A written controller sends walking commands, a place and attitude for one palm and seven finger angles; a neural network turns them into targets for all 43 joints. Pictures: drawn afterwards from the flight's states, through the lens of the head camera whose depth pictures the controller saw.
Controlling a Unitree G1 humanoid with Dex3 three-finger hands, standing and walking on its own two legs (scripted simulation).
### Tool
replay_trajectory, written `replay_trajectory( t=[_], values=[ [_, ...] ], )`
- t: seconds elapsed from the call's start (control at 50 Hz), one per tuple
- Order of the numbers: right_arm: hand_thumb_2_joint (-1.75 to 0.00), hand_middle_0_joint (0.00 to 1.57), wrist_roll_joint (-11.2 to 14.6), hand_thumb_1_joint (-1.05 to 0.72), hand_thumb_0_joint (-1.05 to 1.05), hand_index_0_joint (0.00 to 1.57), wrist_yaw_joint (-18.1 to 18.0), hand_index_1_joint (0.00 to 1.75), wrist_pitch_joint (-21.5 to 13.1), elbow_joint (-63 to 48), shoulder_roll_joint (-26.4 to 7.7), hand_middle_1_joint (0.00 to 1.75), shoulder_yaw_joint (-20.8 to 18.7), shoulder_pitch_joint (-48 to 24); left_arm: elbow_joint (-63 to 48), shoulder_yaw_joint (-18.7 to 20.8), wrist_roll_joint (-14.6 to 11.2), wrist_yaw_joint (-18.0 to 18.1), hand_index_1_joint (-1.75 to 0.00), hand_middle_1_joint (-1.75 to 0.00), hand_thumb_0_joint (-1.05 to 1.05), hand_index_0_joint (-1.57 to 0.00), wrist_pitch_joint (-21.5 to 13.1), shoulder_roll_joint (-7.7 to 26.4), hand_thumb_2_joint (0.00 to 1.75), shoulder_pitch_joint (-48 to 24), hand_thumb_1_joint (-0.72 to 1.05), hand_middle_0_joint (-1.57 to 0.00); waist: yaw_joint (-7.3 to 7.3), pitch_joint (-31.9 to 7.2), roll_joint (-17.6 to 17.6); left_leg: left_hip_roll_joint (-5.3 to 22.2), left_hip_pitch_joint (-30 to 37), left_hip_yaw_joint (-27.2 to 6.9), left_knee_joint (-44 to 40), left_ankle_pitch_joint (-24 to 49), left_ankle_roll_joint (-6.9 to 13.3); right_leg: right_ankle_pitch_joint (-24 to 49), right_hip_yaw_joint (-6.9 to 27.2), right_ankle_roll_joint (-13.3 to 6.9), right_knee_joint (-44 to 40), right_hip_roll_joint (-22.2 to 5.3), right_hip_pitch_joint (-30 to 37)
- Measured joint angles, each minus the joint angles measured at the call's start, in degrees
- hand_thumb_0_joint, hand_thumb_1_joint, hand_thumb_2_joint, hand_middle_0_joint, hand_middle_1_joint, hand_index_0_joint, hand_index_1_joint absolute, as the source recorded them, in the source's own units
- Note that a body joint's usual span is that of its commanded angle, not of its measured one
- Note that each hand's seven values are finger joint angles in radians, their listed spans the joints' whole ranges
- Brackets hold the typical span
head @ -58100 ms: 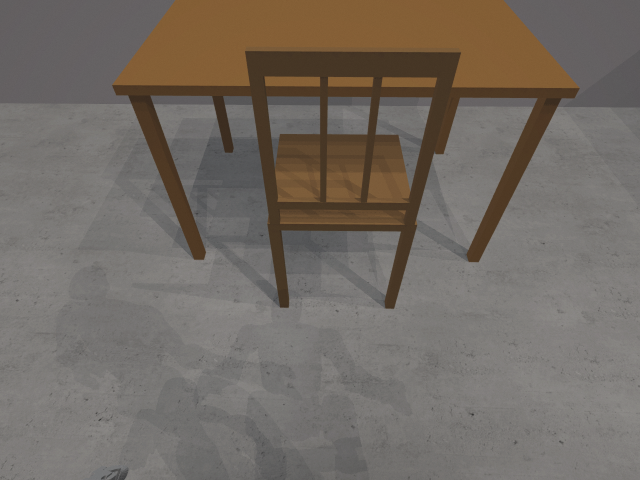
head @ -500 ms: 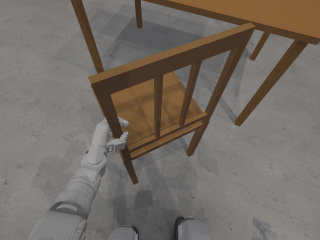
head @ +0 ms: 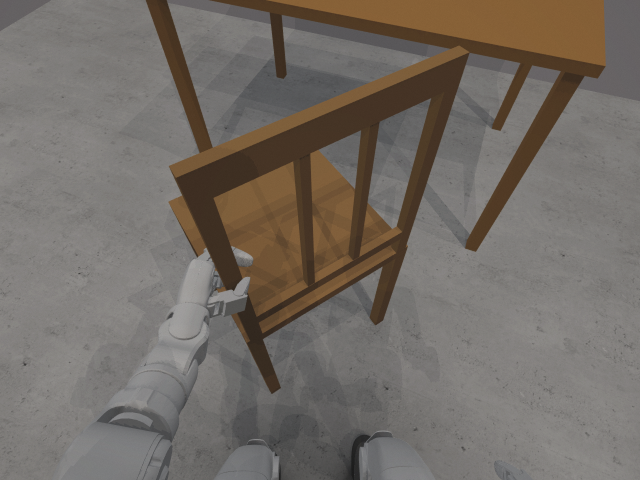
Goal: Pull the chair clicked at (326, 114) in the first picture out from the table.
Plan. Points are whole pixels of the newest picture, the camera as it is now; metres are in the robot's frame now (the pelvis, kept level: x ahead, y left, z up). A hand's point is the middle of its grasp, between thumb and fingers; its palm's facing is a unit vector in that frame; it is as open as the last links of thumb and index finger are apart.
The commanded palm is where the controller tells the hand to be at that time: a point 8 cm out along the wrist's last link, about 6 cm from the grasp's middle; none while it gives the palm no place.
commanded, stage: step backward, pulling the chair out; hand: left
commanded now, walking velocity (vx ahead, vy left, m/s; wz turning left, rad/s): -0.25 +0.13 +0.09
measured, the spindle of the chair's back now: (306, 231) +0.47 +0.03 -0.04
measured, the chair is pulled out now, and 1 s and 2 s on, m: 0.43 0.51 0.51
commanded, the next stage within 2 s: stop walking, hand still on the chair in 0.40 s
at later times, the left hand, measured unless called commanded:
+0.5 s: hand (235, 327) +0.31 +0.12 -0.04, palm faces -0.02 -0.98 -0.22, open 5.7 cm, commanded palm +0.29 +0.17 -0.02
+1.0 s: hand (233, 348) +0.28 +0.12 -0.04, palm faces -0.05 -0.98 -0.21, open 5.8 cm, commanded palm +0.27 +0.17 -0.02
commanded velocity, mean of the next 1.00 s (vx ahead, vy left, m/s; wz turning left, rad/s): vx -0.09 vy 0.01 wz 0.01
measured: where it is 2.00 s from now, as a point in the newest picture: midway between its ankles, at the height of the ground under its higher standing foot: outside the picture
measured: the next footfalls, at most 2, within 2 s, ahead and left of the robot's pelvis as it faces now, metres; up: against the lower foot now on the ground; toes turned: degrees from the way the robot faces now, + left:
left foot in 0.20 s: +0.00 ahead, +0.15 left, +0.00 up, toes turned +4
right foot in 0.36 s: +0.08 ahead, -0.12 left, +0.00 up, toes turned +0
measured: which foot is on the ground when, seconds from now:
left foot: down 0.00-0.02, up 0.04-0.18, down 0.20-1.00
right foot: down 0.00-0.26, up 0.28-0.34, down 0.36-1.00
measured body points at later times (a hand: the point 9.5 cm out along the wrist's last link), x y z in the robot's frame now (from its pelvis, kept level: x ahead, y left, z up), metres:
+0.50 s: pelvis -0.05 +0.00 +0.01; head +0.02 -0.02 +0.45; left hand +0.31 +0.17 -0.02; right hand +0.05 -0.25 -0.13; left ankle -0.04 +0.14 -0.71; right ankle +0.04 -0.11 -0.71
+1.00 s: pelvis -0.01 +0.01 +0.02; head +0.02 -0.01 +0.47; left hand +0.28 +0.17 -0.02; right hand +0.11 -0.23 -0.10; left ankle -0.04 +0.14 -0.71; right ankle +0.04 -0.12 -0.71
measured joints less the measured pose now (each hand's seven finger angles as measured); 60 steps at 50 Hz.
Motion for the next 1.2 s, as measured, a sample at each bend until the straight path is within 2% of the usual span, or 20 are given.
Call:
replay_trajectory(
  t=[0.1, 0.16, 0.2, 0.24, 0.28, 0.32, 0.36, 0.4, 0.46, 0.52, 0.6, 0.68, 0.8, 0.98, 1.2],
  values=[
    [-0.9, 0.2, 0.29, -0.91, 0.01, 0.21, 0.36, 0.3, -0.27, 1.59, -1.25, 0.3, -0.23, -0.84, 1.5, 1.68, -0.23, 1.24, -1.4, -1.17, 0.02, -0.45, 0.6, -1.47, 0.78, -0.33, 0.63, -0.17, -1.14, -0.45, 0.0, -2.4, -1.84, -0.52, 11.6, -12.95, 0.66, 1.08, -0.34, -0.63, -1.26, -1.51, -0.26],
    [-0.9, 0.2, 0.26, -0.91, 0.01, 0.21, 0.19, 0.3, -0.82, 2.05, -2.34, 0.3, 0.09, -0.32, 2.3, 1.6, -0.11, 1.48, -1.4, -1.17, 0.03, -0.45, 1.97, -2.78, 0.77, -1.02, 0.64, -0.16, -1.68, -1.37, -0.39, -2.71, 2.63, 0.39, 9.14, -14.84, 0.9, 2.4, -0.84, -0.05, -3.02, -2.86, -0.1],
    [-0.9, 0.2, 0.34, -0.91, 0.01, 0.21, -0.06, 0.3, -1.54, 1.99, -3.15, 0.3, 0.25, 0.53, 2.64, 0.68, -0.04, 1.35, -1.41, -1.17, 0.04, -0.45, 2.67, -3.57, 0.77, -1.58, 0.64, -0.15, -1.8, -2.51, -0.21, -2.01, 7.53, 1.19, 0.95, -12.81, 1.26, 3.06, -1.53, 0.48, -3.59, -3.42, -0.77],
    [-0.9, 0.2, 0.35, -0.91, 0.01, 0.21, -0.48, 0.3, -1.9, 2.14, -2.93, 0.3, 0.31, 0.48, 2.85, -0.32, -0.19, 1.02, -1.4, -1.18, 0.04, -0.45, 2.85, -3.53, 0.77, -2.38, 0.65, -0.14, -1.23, -2.04, -1.83, -2.88, 8.91, 2.35, -3.39, -5.2, 1.51, 2.98, -0.83, 1.04, -3.69, -4.52, -1.04],
    [-0.9, 0.2, 0.11, -0.91, 0.01, 0.21, -0.67, 0.3, -1.77, 1.09, -2.86, 0.3, 0.38, 1.06, 2.47, -1.41, -0.48, 0.77, -1.4, -1.18, 0.04, -0.44, 2.99, -3.57, 0.77, -1.89, 0.65, -0.13, -0.3, -1.84, -1.37, -2.39, 9.15, 3.03, -4.05, -4.29, 1.59, -3.76, -0.24, 1.37, -1.14, -3.83, -1.52],
    [-0.9, 0.2, -0.07, -0.91, 0.01, 0.21, -0.57, 0.3, -1.6, 0.39, -2.43, 0.3, 0.19, 1.91, 2.42, -1.75, -0.69, 0.2, -1.4, -1.17, 0.05, -0.44, 2.99, -3.95, 0.77, -1.3, 0.66, -0.12, -0.12, -1.75, 0.49, -1.13, 9.03, 2.23, -3.77, -4.81, 1.48, -7.18, -0.38, 1.51, 1.86, -2.3, 0.12],
    [-0.9, 0.2, 0.04, -0.91, 0.01, 0.21, -0.12, 0.3, -1.5, 0.51, -1.19, 0.3, 0.34, 2.97, 2.61, -1.94, -0.53, -0.25, -1.39, -1.17, 0.05, -0.45, 2.75, -4.03, 0.77, -0.98, 0.66, -0.12, 0.4, -2.17, 0.68, -0.62, 8.71, 1.41, -3.02, -5.32, 0.98, -1.84, -0.28, 1.19, -1.34, -1.54, 4.67],
    [-0.9, 0.2, 0.04, -0.91, 0.01, 0.21, 0.34, 0.3, -1.33, 1.21, -0.34, 0.3, 0.78, 2.27, 2.72, -2.12, -0.38, -0.27, -1.39, -1.18, 0.05, -0.45, 2.39, -3.57, 0.78, -1.34, 0.66, -0.12, 1.35, -1.85, 0.97, 0.36, 8.14, 1.37, -2.19, -5.66, 0.29, -3.1, -0.29, 0.88, -3.41, -0.51, 5.66],
    [-0.9, 0.2, 0.45, -0.91, 0.01, 0.21, 0.36, 0.3, -1.06, 1.47, 0.22, 0.3, 1.04, 0.34, 2.93, -1.26, -0.94, -0.27, -1.39, -1.17, 0.05, -0.45, 2.33, -2.98, 0.79, -2.36, 0.65, -0.13, 0.9, -0.95, 1.39, 0.74, 7.19, 1.07, -2.52, -4.61, -0.35, -2.52, -0.6, 0.39, -3.23, -0.16, 4.54],
    [-0.9, 0.21, 0.84, -0.91, 0.01, 0.21, 0.01, 0.3, -0.73, 1.21, -0.21, 0.3, 0.9, -1.09, 3.27, -0.28, -1.29, 0.08, -1.38, -1.17, 0.05, -0.45, 2.72, -2.87, 0.79, -3.27, 0.65, -0.13, -0.04, -0.72, 1.49, 0.27, 5.94, 0.81, -2.18, -3.93, -0.17, -2.03, -0.8, 0.26, -2.67, -0.65, 3.37],
    [-0.9, 0.21, 0.75, -0.91, 0.01, 0.21, -0.51, 0.3, 0.45, -0.77, -1.18, 0.3, 0.55, -2.02, -2.24, 0.02, -1.02, 0.95, -1.37, -1.15, 0.06, -0.43, 5.23, -2.85, 0.79, -0.6, 0.67, -0.12, -1.17, 0.38, 0.61, -0.79, 7.04, 1.58, -3.7, -2.7, 0.52, -1.45, -0.02, 0.81, -2.97, -1.66, 3.79],
    [-0.9, 0.2, 0.46, -0.91, 0.01, 0.21, -1.11, 0.3, 1.14, -2.52, -1.71, 0.3, 0.6, -0.87, -6.06, -1.18, -0.45, 1.25, -1.37, -1.15, 0.06, -0.42, 6.15, -3.46, 0.78, 3.3, 0.68, -0.12, -0.5, -0.24, 0.43, -0.78, 9.01, 2.61, -6.26, -1.84, 0.98, -1.94, 0.67, 1.43, -4.72, -1.68, 5.11],
    [-0.9, 0.2, 0.23, -0.91, 0.01, 0.21, -1.06, 0.3, 1.52, -2.58, -0.56, 0.3, 0.99, 0.63, -9.27, -2.74, 0.07, 0.93, -1.38, -1.17, 0.06, -0.43, 6.48, -4.13, 0.79, 9.07, 0.67, -0.11, 0.81, -2.22, 0.2, -0.51, 12.41, 3.39, -8.34, -2.47, 0.91, -1.09, 1.19, 1.42, -6.45, -1.36, 7.94],
    [-0.9, 0.2, -0.13, -0.91, 0.01, 0.21, -0.67, 0.3, 1.49, -2.13, 1.0, 0.3, 1.35, -0.89, -13.14, -3.93, 0.36, 0.69, -1.38, -1.18, 0.06, -0.44, 6.04, -4.85, 0.8, 15.7, 0.66, -0.12, 1.54, -3.9, 1.17, 0.08, 16.67, 3.55, -11.37, -3.34, 0.56, -2.69, 1.09, 1.22, -8.16, -0.76, 11.52],
    [-0.9, 0.2, -0.27, -0.91, 0.01, 0.21, -0.53, 0.3, 2.97, -3.63, 0.47, 0.3, 0.9, -3.85, -17.41, -4.98, 0.64, 0.54, -1.38, -1.18, 0.07, -0.46, 6.78, -4.78, 0.81, 19.56, 0.65, -0.12, 2.05, -4.27, 1.27, 0.36, 18.63, 3.07, -13.12, -3.65, 0.21, -3.76, 0.47, 0.97, -8.86, -0.55, 13.21]
  ],
)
